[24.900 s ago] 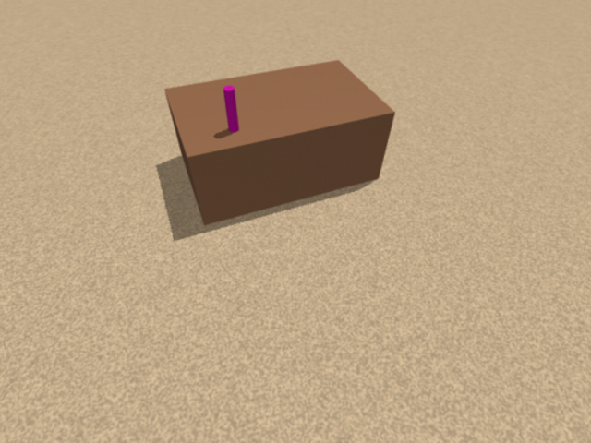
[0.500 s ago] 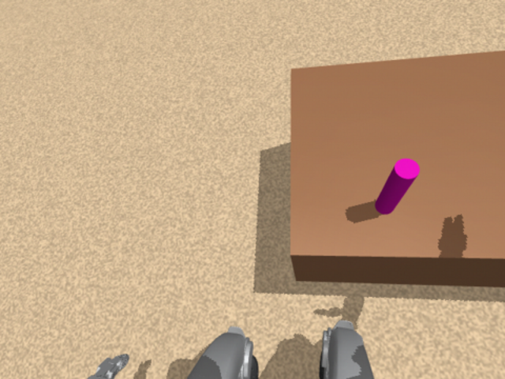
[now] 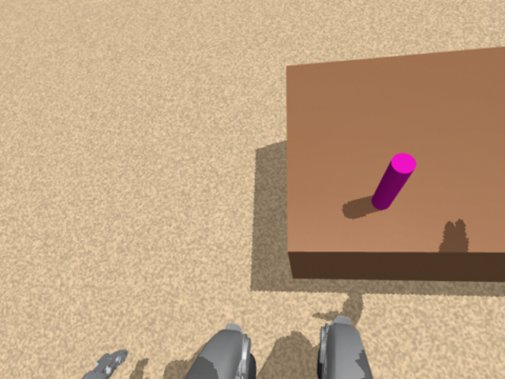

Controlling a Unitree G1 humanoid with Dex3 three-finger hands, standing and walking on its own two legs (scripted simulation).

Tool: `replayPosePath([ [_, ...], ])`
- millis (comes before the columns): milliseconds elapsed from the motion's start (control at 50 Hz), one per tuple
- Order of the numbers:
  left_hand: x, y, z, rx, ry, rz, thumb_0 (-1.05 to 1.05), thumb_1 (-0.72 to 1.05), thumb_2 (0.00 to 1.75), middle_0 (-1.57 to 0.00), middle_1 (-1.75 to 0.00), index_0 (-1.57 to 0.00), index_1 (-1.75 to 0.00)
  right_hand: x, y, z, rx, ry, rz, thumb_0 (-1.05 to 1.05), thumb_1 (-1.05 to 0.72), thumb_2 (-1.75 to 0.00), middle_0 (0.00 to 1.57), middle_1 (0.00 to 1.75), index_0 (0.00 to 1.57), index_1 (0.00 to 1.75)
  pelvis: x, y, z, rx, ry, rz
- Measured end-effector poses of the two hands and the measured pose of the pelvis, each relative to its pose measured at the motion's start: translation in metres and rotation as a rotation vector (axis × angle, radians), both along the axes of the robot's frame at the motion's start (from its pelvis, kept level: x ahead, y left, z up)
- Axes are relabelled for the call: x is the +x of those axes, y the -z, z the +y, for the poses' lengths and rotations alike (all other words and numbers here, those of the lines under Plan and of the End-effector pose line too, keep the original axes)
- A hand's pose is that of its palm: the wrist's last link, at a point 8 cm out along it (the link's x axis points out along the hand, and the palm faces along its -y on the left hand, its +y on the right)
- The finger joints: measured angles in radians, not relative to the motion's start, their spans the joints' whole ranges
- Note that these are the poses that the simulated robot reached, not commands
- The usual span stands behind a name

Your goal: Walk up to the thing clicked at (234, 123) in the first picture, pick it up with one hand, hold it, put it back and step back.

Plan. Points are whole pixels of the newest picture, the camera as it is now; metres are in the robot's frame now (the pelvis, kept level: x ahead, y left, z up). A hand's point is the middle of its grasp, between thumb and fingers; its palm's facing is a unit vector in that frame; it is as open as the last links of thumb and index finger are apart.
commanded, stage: go down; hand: right
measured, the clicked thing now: (390, 184) +0.50 -0.21 -0.19
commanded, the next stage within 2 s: none
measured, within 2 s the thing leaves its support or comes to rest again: neither
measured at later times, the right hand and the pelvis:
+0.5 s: hand out of the picture +0.41 -0.41 +0.08, palm faces +0.26 +0.97 -0.01, open 16.7 cm; pelvis +0.01 +0.00 +0.01, yaw +0 degrees
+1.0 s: hand out of the picture +0.42 -0.40 +0.07, palm faces +0.23 +0.97 +0.00, open 16.8 cm; pelvis +0.00 +0.00 +0.01, yaw +0 degrees
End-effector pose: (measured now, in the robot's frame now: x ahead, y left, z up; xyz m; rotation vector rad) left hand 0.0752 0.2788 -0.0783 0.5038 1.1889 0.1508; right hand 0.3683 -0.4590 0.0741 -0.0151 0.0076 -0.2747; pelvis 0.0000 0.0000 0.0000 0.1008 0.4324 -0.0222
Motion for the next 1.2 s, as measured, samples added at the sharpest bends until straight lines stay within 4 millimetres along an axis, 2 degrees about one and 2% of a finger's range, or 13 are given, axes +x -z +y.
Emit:
replayPosePath([
  [180,0.002,-0.011,-0.001,0.015,-0.006,-0.020,0.01,0.88,0.89,-0.21,-0.29,-0.20,-0.29,0.018,-0.013,0.008,0.028,-0.039,0.008,-0.02,0.39,-0.11,0.05,0.06,0.05,0.06,0.001,-0.008,0.002,0.006,0.012,-0.010],
  [260,-0.003,-0.013,0.000,0.008,-0.014,-0.019,0.01,0.88,0.89,-0.21,-0.29,-0.20,-0.29,0.023,-0.012,0.010,0.032,-0.030,0.041,-0.02,0.37,-0.11,0.05,0.06,0.05,0.06,0.002,-0.009,0.001,0.007,0.003,-0.005],
  [440,-0.014,-0.003,-0.004,-0.014,-0.045,0.030,0.01,0.89,0.89,-0.21,-0.29,-0.20,-0.29,0.014,0.000,0.008,0.005,-0.010,0.023,-0.02,0.36,-0.12,0.05,0.06,0.05,0.06,0.005,-0.005,-0.002,0.004,-0.010,0.005],
  [540,-0.008,-0.008,-0.007,-0.006,-0.047,0.021,0.01,0.89,0.89,-0.21,-0.29,-0.20,-0.29,0.011,-0.006,0.007,0.014,-0.021,0.003,-0.02,0.35,-0.11,0.05,0.05,0.05,0.06,0.007,-0.009,-0.002,0.005,0.001,-0.009],
  [700,0.002,-0.016,-0.003,0.012,-0.016,-0.021,0.01,0.88,0.89,-0.21,-0.29,-0.20,-0.29,0.021,-0.015,0.002,0.023,-0.019,0.021,-0.01,0.35,-0.11,0.05,0.05,0.05,0.06,0.006,-0.011,-0.003,0.007,0.005,-0.010],
  [920,-0.003,-0.002,-0.005,0.000,-0.013,0.020,0.01,0.89,0.89,-0.21,-0.29,-0.21,-0.29,0.012,0.002,0.001,0.005,-0.016,0.011,-0.02,0.39,-0.12,0.04,0.06,0.04,0.06,0.004,-0.003,-0.004,0.006,-0.003,0.008],
  [1080,-0.001,-0.010,-0.007,0.000,-0.027,-0.003,0.01,0.89,0.89,-0.21,-0.29,-0.20,-0.29,0.023,-0.003,0.015,0.027,-0.046,0.019,-0.02,0.37,-0.11,0.05,0.06,0.05,0.06,0.005,-0.009,-0.002,0.008,0.007,-0.004],
  [1200,-0.003,-0.010,-0.004,-0.005,-0.031,-0.009,0.01,0.89,0.89,-0.21,-0.29,-0.20,-0.29,0.025,-0.005,0.011,0.018,-0.021,0.030,-0.02,0.37,-0.12,0.05,0.06,0.05,0.06,0.006,-0.008,-0.002,0.007,-0.005,-0.001],
])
